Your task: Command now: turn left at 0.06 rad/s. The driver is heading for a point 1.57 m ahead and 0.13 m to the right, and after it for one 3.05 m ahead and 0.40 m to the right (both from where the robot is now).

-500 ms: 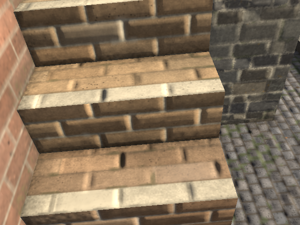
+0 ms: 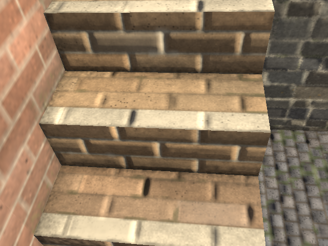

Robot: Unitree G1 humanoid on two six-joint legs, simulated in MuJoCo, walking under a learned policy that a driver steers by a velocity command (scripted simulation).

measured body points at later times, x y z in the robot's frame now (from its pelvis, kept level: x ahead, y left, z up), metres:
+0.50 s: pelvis +0.00 +0.05 +0.01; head +0.00 +0.08 +0.46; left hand +0.01 +0.29 -0.14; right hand +0.07 -0.21 -0.10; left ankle -0.02 +0.14 -0.73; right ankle -0.04 -0.08 -0.72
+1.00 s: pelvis +0.10 -0.01 +0.03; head +0.16 -0.05 +0.47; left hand +0.38 +0.14 -0.03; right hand +0.06 -0.27 -0.12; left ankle -0.01 +0.15 -0.66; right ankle -0.01 -0.09 -0.67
